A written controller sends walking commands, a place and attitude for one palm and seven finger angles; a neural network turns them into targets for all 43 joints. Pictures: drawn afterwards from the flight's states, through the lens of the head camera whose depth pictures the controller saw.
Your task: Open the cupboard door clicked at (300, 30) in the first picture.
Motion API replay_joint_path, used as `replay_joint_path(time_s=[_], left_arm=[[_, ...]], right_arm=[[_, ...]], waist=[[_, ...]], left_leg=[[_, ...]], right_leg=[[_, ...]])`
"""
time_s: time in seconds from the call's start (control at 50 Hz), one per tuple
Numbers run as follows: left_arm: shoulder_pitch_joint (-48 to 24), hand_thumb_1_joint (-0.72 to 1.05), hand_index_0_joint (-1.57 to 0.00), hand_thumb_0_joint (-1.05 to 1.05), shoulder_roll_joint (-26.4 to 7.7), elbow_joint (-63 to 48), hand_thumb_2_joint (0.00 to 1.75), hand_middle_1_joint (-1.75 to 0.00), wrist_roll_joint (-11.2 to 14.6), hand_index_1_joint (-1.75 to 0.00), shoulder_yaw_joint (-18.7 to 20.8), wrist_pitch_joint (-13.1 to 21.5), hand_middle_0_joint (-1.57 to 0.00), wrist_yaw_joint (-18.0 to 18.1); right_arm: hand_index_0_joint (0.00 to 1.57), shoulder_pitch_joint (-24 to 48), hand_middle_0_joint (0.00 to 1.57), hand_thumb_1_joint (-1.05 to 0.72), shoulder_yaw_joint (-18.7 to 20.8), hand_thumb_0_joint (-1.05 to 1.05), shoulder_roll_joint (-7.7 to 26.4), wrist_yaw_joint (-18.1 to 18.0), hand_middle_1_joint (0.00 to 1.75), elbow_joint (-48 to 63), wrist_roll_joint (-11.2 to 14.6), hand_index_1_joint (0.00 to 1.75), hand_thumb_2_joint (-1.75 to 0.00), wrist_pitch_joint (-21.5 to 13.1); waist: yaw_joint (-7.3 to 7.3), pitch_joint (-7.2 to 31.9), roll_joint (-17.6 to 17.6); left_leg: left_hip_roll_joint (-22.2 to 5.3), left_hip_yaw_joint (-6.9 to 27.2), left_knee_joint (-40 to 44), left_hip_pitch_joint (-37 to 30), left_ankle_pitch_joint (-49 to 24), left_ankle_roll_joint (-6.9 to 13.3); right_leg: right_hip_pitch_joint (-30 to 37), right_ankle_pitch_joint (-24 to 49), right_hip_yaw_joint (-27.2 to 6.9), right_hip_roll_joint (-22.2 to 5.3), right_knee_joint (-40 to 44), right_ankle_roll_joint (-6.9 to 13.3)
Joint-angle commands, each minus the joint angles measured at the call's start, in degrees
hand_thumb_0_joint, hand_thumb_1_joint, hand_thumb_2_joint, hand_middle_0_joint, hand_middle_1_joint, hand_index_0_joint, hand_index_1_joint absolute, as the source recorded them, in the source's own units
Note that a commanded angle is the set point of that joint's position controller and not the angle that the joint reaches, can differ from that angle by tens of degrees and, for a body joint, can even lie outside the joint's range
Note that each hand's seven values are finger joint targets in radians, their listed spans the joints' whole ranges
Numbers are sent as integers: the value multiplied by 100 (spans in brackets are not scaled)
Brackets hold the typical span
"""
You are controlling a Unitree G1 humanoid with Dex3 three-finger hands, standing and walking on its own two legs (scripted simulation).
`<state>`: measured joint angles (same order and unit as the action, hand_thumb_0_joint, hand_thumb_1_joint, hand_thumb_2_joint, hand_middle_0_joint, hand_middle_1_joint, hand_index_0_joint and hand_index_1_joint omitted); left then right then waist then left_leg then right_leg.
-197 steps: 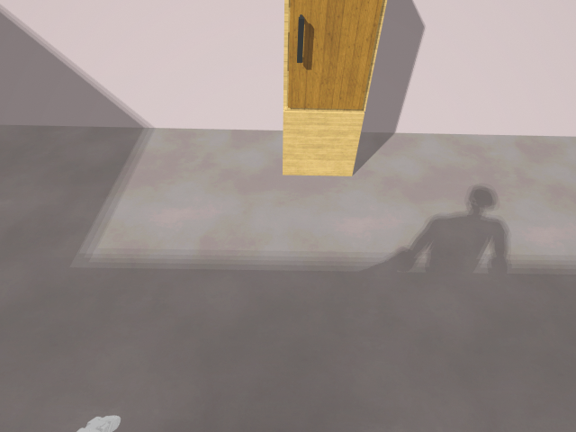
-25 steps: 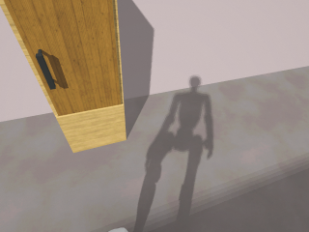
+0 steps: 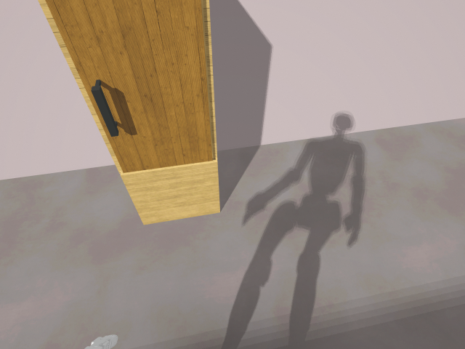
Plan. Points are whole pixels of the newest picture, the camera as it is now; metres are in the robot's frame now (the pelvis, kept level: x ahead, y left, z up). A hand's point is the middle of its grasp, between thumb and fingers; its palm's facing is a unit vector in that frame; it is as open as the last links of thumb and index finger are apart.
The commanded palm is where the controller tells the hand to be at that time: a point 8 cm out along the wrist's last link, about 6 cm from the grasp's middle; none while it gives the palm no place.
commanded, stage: turn to face it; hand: left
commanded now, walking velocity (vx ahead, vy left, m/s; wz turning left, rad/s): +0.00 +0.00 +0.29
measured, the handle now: (106, 108) +0.74 +0.38 -0.04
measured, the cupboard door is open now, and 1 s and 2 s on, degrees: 0 0 0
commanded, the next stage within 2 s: take the last steps up to it in 0.14 s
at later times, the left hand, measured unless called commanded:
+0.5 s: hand out of the picture -0.06 +0.13 -0.15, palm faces +0.28 -0.92 -0.26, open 7.3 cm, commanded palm none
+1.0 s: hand out of the picture +0.09 +0.24 -0.17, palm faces +0.24 -0.96 -0.16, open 7.4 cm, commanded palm none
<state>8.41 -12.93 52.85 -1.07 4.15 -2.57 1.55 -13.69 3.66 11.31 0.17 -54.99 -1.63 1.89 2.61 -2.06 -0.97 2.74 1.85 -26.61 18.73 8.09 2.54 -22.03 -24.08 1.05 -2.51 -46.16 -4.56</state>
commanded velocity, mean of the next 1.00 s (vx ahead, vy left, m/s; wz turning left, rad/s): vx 0.23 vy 0.02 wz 0.07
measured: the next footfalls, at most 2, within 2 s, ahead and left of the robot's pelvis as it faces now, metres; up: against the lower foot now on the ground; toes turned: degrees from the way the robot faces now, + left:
right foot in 0.08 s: +0.04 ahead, -0.13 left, +0.00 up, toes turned -1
left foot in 0.70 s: +0.02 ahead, +0.13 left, +0.00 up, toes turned +19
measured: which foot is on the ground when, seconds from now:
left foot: down 0.00-0.08, up 0.10-0.68, down 0.70-1.00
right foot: up 0.00-0.06, down 0.08-0.70, up 0.72-1.00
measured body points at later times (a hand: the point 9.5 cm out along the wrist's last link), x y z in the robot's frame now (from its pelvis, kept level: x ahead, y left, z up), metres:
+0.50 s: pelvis -0.01 -0.05 +0.01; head +0.01 -0.07 +0.46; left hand -0.08 +0.18 -0.13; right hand +0.11 -0.28 -0.15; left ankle -0.08 +0.11 -0.67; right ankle +0.00 -0.13 -0.74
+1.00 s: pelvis +0.09 +0.06 +0.00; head +0.08 +0.08 +0.45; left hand +0.08 +0.29 -0.16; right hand +0.10 -0.19 -0.14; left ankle -0.02 +0.12 -0.74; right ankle +0.18 -0.06 -0.67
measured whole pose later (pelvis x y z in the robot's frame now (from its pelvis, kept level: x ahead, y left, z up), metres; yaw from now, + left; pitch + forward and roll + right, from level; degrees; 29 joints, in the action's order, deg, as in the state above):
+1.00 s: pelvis +0.09 +0.06 +0.00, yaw +11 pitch -1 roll +1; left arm 13.3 -11.4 61.0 -1.8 3.4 0.4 -0.5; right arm -22.1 1.7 9.0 -1.8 -63.1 -0.9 -3.6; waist -0.3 -1.1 3.7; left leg 1.6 -8.2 -16.6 -2.1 17.6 2.6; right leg -33.3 -12.2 4.0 -6.1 -59.3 -1.0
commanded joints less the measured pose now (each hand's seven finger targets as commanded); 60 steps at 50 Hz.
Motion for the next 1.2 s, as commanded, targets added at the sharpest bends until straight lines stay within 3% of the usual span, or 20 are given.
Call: replay_joint_path(time_s=[0.0,0.02,0.06,0.08,0.14,0.18,0.3,0.44,0.56,0.64,0.66,0.68,0.7,0.72,0.8,0.88,1.06,1.14,1.16,1.18], left_arm=[[662,90,-20,0,-338,-271,90,-30,65,-30,52,148,-20,42],[847,90,-20,0,-430,-231,90,-30,56,-30,73,189,-20,59],[803,90,-20,0,-1312,-357,90,-30,-80,-30,192,271,-20,103],[616,90,-20,0,-1251,-459,90,-30,-23,-30,155,241,-20,107],[-135,90,-20,0,-677,-558,90,-30,15,-30,31,275,-20,99],[90,90,-20,0,-579,-466,90,-30,17,-30,5,342,-20,68],[1229,90,-20,0,-606,38,90,-30,-17,-30,39,435,-20,19],[1872,90,-20,0,-596,535,90,-30,-84,-30,28,571,-20,-47],[1831,90,-20,0,-664,831,90,-30,-108,-30,11,553,-20,-67],[1528,90,-20,0,-553,971,90,-30,-28,-30,-14,479,-20,-99],[1466,90,-20,0,-364,931,90,-30,-17,-30,-70,460,-20,-125],[1383,90,-20,0,-34,772,90,-30,0,-30,-130,444,-20,-161],[1057,90,-20,0,-39,564,90,-30,-60,-30,-156,452,-20,-144],[909,90,-20,0,-45,483,90,-30,-64,-30,-129,469,-20,-164],[1220,90,-20,0,34,858,90,-30,-77,-30,-89,399,-20,-236],[1064,90,-20,0,112,785,90,-30,-63,-30,-71,353,-20,-220],[-438,90,-20,0,124,140,90,-30,10,-30,-127,371,-20,-268],[874,90,-20,0,-128,493,90,-30,-12,-30,-45,479,-20,-207],[1591,90,-20,0,-418,715,90,-30,-50,-30,45,558,-20,-173],[2167,90,-20,0,-958,837,90,-30,-55,-30,190,623,-20,-110]], right_arm=[[20,95,20,-90,280,0,1059,-57,30,440,28,30,-90,-65],[20,158,20,-90,270,0,975,-38,30,466,63,30,-90,-56],[20,113,20,-90,185,0,388,-13,30,687,114,30,-90,-47],[20,220,20,-90,260,0,733,-21,30,641,47,30,-90,3],[20,-145,20,-90,263,0,614,43,30,270,20,30,-90,143],[20,-226,20,-90,222,0,544,48,30,159,28,30,-90,137],[20,344,20,-90,139,0,516,74,30,217,-26,30,-90,88],[20,863,20,-90,49,0,442,151,30,239,9,30,-90,-78],[20,865,20,-90,-42,0,233,180,30,197,56,30,-90,-151],[20,-11,20,-90,-51,0,330,97,30,-172,78,30,-90,-273],[20,-522,20,-90,14,0,613,18,30,-311,77,30,-90,-320],[20,-996,20,-90,142,0,1111,-32,30,-423,23,30,-90,-335],[20,-1289,20,-90,174,0,1303,-70,30,-443,29,30,-90,-308],[20,-1108,20,-90,137,0,1231,-97,30,-399,28,30,-90,-306],[20,-526,20,-90,-104,0,390,-150,30,-344,77,30,-90,-493],[20,-965,20,-90,-104,0,307,-205,30,-509,92,30,-90,-649],[20,-1557,20,-90,-107,0,429,-254,30,-909,-4,30,-90,-627],[20,-1410,20,-90,-64,0,630,-248,30,-953,58,30,-90,-577],[20,-1382,20,-90,-72,0,539,-211,30,-919,114,30,-90,-591],[20,-1706,20,-90,-97,0,233,-177,30,-822,197,30,-90,-612]], waist=[[-313,596,-733],[-420,618,-461],[-431,382,1947],[-426,283,1236],[29,-198,797],[-40,-87,829],[-547,114,854],[-760,-45,978],[-646,-187,1056],[-185,-53,564],[77,135,-227],[279,110,-1620],[354,-196,-1489],[252,-478,-902],[-235,-684,-644],[-326,-512,-432],[-76,-852,-563],[-704,24,-220],[-1013,496,181],[-1072,1264,1404]], left_leg=[[-1306,1667,532,-202,-670,574],[-1090,1474,249,216,-281,333],[171,-44,-2055,1757,2196,-460],[-103,214,-3091,1369,2355,-403],[-356,148,-4126,1240,1359,-475],[-371,16,-4200,1300,1063,-579],[-565,-123,-3372,1537,1150,-667],[-717,-357,-2314,1447,1395,-514],[-637,-634,-1282,482,1458,-314],[-440,-1043,247,-1757,770,-293],[-881,-495,558,-2541,1249,-188],[-2136,1335,1381,-2779,2605,251],[-2643,1997,1918,-2421,2895,624],[-2715,1870,1950,-2072,2631,768],[-1823,446,1854,-1304,443,459],[-1714,-68,1588,-1691,-1996,533],[-1840,-357,1203,-1962,-3048,600],[-1650,-641,-536,-1698,-4315,326],[-1382,-787,-1691,-811,-3247,132],[-450,-1039,-3616,529,660,-159]], right_leg=[[925,626,46,146,1455,132],[1555,1131,-3,23,2273,175],[1926,1438,-2394,-2367,3346,1105],[1008,1611,-2081,-2539,3303,1416],[437,1629,-890,-1531,3168,1049],[893,2191,-420,-1335,2995,1013],[1965,1116,-816,-1544,3254,1086],[2266,343,-1034,-1790,3625,1245],[1477,-77,-716,-1774,3795,1253],[104,-498,110,-1163,3022,843],[-513,-497,401,-882,2156,642],[-1407,-709,979,-273,603,371],[-1840,-828,659,-183,-490,405],[-1978,-589,396,-383,-1031,472],[-1471,775,158,-553,-1663,412],[-1608,1096,193,-439,-1711,328],[-1193,1145,471,-234,422,612],[1031,1512,749,275,1389,857],[2402,2128,276,-113,1575,1020],[3676,3457,-2042,-1811,1976,1718]])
